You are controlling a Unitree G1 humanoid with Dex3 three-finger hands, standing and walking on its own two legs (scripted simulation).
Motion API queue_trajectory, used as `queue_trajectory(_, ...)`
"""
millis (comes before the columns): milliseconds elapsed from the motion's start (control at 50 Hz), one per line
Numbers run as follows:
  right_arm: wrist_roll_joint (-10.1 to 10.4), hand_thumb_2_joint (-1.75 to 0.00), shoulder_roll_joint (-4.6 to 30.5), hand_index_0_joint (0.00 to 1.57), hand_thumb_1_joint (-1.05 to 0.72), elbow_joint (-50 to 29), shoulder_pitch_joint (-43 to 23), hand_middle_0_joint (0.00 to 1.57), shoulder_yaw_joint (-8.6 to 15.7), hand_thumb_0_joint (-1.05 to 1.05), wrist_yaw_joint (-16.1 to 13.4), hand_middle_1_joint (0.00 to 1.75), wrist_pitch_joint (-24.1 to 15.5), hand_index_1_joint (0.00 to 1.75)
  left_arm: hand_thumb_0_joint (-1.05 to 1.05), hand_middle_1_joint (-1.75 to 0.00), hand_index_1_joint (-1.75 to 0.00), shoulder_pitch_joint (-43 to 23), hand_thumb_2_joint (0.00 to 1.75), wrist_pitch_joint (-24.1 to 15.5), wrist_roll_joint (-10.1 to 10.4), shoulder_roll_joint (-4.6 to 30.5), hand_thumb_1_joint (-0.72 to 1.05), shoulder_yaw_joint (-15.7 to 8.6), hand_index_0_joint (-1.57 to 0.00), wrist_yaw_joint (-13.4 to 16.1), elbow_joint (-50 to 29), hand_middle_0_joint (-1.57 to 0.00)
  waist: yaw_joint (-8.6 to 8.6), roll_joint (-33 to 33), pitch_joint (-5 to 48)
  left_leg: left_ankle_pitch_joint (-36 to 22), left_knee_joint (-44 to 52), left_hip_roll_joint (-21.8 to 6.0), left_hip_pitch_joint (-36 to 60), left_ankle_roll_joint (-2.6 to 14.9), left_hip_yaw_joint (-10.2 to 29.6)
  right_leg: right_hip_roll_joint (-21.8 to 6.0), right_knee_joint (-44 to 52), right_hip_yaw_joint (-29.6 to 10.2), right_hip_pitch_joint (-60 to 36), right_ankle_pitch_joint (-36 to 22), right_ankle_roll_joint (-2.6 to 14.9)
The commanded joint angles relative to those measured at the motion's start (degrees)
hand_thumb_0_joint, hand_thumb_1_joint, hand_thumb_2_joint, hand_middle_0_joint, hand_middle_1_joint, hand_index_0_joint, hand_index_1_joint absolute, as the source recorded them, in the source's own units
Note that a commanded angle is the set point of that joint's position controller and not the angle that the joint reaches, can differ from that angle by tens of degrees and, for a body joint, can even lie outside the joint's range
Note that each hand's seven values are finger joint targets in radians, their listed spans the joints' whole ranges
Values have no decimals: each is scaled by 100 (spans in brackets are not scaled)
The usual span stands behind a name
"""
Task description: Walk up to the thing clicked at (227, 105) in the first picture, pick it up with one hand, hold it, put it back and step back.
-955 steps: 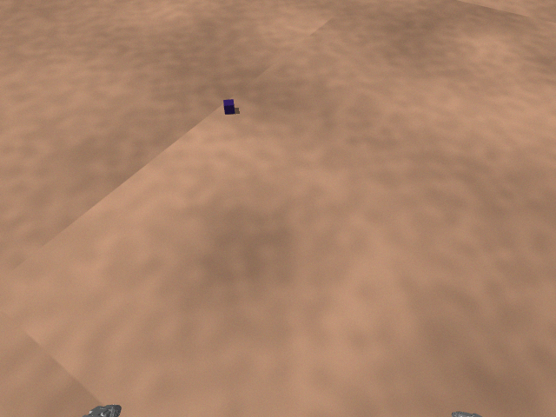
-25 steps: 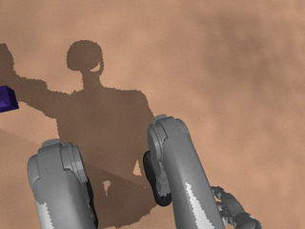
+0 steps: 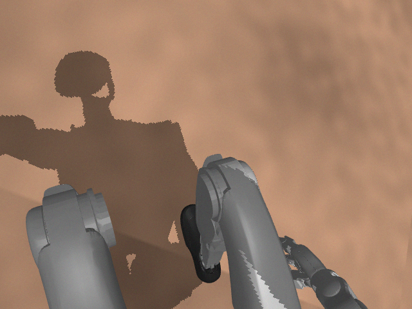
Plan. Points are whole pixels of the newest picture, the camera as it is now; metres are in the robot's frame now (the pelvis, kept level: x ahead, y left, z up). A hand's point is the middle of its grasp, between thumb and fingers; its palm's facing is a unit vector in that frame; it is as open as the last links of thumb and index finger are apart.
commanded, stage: rest palm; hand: left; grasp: from above
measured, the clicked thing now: out of the picture +0.44 +0.35 -0.27
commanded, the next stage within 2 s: close in 0.62 s
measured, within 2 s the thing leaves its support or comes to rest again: neither
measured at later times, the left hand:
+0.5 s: hand out of the picture +0.42 +0.34 -0.23, palm faces -0.47 -0.18 -0.86, open 14.4 cm
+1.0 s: hand out of the picture +0.43 +0.33 -0.25, palm faces -0.43 -0.12 -0.90, open 13.4 cm
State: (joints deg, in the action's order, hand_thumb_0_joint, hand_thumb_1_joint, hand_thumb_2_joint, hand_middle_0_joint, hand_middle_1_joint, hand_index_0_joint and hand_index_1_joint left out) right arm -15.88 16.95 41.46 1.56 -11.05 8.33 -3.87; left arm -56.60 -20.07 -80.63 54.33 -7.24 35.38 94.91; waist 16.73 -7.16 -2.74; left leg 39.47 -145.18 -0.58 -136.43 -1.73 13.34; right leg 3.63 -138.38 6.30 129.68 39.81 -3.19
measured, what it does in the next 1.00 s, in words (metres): stands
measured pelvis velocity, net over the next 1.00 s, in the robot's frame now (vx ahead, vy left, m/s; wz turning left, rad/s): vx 0.00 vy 0.01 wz -0.05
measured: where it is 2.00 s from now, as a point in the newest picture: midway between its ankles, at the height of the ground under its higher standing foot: (154, 274)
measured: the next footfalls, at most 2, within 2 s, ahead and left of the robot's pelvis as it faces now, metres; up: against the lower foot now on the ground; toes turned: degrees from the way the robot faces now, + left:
none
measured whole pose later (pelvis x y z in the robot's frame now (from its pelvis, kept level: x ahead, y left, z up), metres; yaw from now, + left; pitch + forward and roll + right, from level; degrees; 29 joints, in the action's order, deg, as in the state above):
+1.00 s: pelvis +0.00 +0.01 +0.00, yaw -3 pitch +27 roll -14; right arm -16.8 17.8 40.7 1.3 -15.9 13.3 -12.2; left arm -57.2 -14.1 -76.0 55.7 -6.3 38.6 99.7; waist 19.1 -8.5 -6.9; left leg 40.8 -147.7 -1.2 -135.9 -0.6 15.3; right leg 4.8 -138.5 7.8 128.2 39.8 -4.0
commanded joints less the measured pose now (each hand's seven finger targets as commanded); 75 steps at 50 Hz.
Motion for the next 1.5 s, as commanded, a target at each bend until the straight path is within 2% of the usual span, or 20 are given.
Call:
queue_trajectory(0, -10, -90, 1715, 20, -90, 181, 1228, 20, 436, 0, 54, 30, -199, 30, 0, -98, -98, -1774, 99, 439, 217, 1177, -51, 88, -7, 324, -308, -6, 330, 2737, 3251, -752, 1412, -71, 2919, 240, -725, 162, 1280, 715, -1336, -1223, 425)
queue_trajectory(140, 75, -90, 1641, 20, -90, 28, 1174, 20, 326, 0, 121, 30, -421, 30, 0, -99, -98, -1471, 97, 728, 654, 1259, -53, 55, -6, -62, -410, -6, 230, 2807, 3712, -1143, 1348, -90, 3218, 244, -692, 170, 1187, 685, -1879, -1556, 427)
queue_trajectory(200, 99, -90, 1720, 20, -90, -73, 1152, 20, 349, 0, 135, 30, -434, 30, 0, -98, -97, -1280, 98, 681, 831, 1603, -53, -257, -6, -205, -553, -6, 151, 2843, 3749, -1289, 1435, -107, 3209, 217, -638, 156, 1158, 749, -1977, -1636, 436)
queue_trajectory(340, 88, -90, 1755, 20, -89, -149, 1271, 20, 272, 0, 212, 30, -359, 30, 0, -93, -95, -1003, 103, 418, 908, 1603, -58, -409, -4, -353, -854, -6, 196, 2720, 3657, -1613, 1242, -130, 3083, 248, -645, 197, 1215, 721, -2317, -1997, 406)
queue_trajectory(420, 62, -90, 1768, 20, -89, -61, 1385, 20, 262, 0, 224, 30, -290, 30, 0, -92, -95, -738, 104, 204, 837, 1811, -58, -630, -4, -306, -826, -6, 158, 2687, 3578, -1477, 1290, -147, 2958, 252, -612, 211, 1271, 742, -2414, -1880, 387)
queue_trajectory(600, -25, -90, 1824, 20, -89, -37, 1187, 20, 190, 0, 250, 30, -363, 30, 0, -95, -96, -1179, 102, -55, 598, 1475, -54, -158, -5, 9, -690, -7, 344, 2736, 3252, -954, 1359, -155, 3076, 212, -537, 260, 1261, 879, -1970, -1409, 412)
queue_trajectory(760, -88, -90, 1902, 20, -89, 40, 918, 20, 143, 0, 308, 30, -545, 30, 0, -100, -99, -1133, 99, 228, 332, 1379, -41, 32, -14, 520, -186, -13, 342, 2875, 3053, -974, 1348, -170, 3046, 173, -545, 288, 1121, 929, -1729, -1457, 430)
queue_trajectory(840, -65, -90, 1942, 20, -89, 60, 923, 20, 130, 0, 381, 30, -676, 30, 0, -97, -95, -1423, 92, 476, 398, 1479, -37, 42, -17, 659, -319, -16, 321, 3079, 3171, -1057, 1347, -174, 3079, 173, -562, 282, 1125, 894, -1759, -1556, 432)
queue_trajectory(920, -40, -90, 2006, 20, -90, -19, 947, 20, 105, 0, 463, 30, -826, 30, 0, -97, -95, -1496, 89, 660, 550, 1434, -37, 93, -18, 582, -135, -16, 454, 2808, 3114, -971, 1249, -195, 3009, 219, -523, 294, 1142, 894, -1814, -1546, 388)
queue_trajectory(980, -7, -90, 1987, 20, -90, -51, 883, 20, 75, 0, 479, 30, -905, 30, 0, -96, -94, -1471, 88, 707, 714, 1477, -34, 82, -20, 456, -61, -18, 382, 2942, 3097, -896, 1352, -210, 3018, 194, -447, 263, 1130, 885, -1773, -1434, 423)
queue_trajectory(1020, -3, -90, 2090, 20, -90, -134, 892, 20, 87, 0, 467, 30, -911, 30, 0, -94, -92, -1389, 87, 717, 751, 1816, -35, -175, -20, 374, -111, -19, 362, 2789, 3216, -913, 1328, -214, 2980, 212, -428, 275, 1162, 895, -1952, -1430, 399)
queue_trajectory(1080, 2, -90, 2049, 20, -90, -115, 959, 20, 84, 0, 446, 30, -882, 30, 0, -93, -91, -1160, 87, 696, 814, 1872, -31, -284, -23, 195, -42, -21, 354, 2969, 3203, -1141, 1374, -211, 3114, 164, -411, 242, 1075, 916, -1991, -1566, 412)
queue_trajectory(1100, 4, -90, 1967, 20, -90, -204, 906, 20, 68, 0, 462, 30, -889, 30, 0, -92, -90, -1238, 86, 668, 828, 1561, -32, -62, -22, 95, -110, -21, 423, 3013, 3127, -1178, 1316, -213, 3092, 159, -399, 238, 1053, 912, -1926, -1610, 408)
queue_trajectory(1120, -36, -90, 1984, 20, -90, -94, 1044, 20, 27, 0, 450, 30, -835, 30, 0, -92, -90, -1216, 85, 632, 867, 1849, -32, -302, -22, 79, -145, -21, 440, 2981, 3230, -1234, 1360, -216, 3088, 166, -383, 248, 1098, 938, -2113, -1677, 407)
queue_trajectory(1140, -4, -90, 1992, 20, -90, -172, 990, 20, 67, 0, 453, 30, -832, 30, 0, -90, -89, -1225, 84, 620, 821, 1673, -33, -114, -23, -24, -184, -21, 475, 2971, 3105, -1230, 1276, -213, 3094, 172, -423, 237, 1082, 906, -2040, -1695, 397)
queue_trajectory(1200, 15, -90, 1931, 20, -89, -181, 1074, 20, 6, 0, 438, 30, -746, 30, 0, -89, -88, -1081, 86, 458, 926, 1766, -30, -214, -25, -141, -387, -24, 432, 2967, 3232, -1449, 1302, -215, 3148, 165, -409, 249, 1154, 928, -2277, -1842, 390)
queue_trajectory(1320, -16, -90, 1917, 20, -89, -178, 1061, 20, -48, 0, 430, 30, -594, 30, 0, -86, -85, -956, 86, 103, 811, 1725, -26, -91, -28, -211, -489, -27, 433, 3013, 3169, -1534, 1310, -238, 3318, 140, -364, 263, 1117, 1007, -2240, -1867, 390)
queue_trajectory(1340, -20, -90, 1951, 20, -89, -137, 1090, 20, -38, 0, 415, 30, -562, 30, 0, -87, -86, -860, 86, 38, 801, 1811, -24, -234, -28, -158, -654, -27, 331, 3094, 3359, -1689, 1336, -243, 3438, 129, -365, 279, 1143, 1011, -2355, -1962, 384)
queue_trajectory(1420, -63, -90, 1929, 20, -89, -183, 984, 20, -120, 0, 417, 30, -505, 30, 0, -86, -86, -914, 87, -94, 577, 1944, -22, -286, -30, 103, -526, -29, 393, 2938, 3124, -1455, 1277, -251, 3171, 172, -391, 301, 1145, 996, -2257, -1874, 385)
queue_trajectory(1480, -90, -90, 2007, 20, -89, -192, 855, 20, -64, 0, 396, 30, -534, 30, 0, -84, -83, -1049, 83, -73, 443, 1823, -21, -144, -30, 326, -414, -29, 406, 2982, 3025, -1237, 1285, -260, 3103, 164, -411, 323, 1142, 973, -2050, -1680, 414)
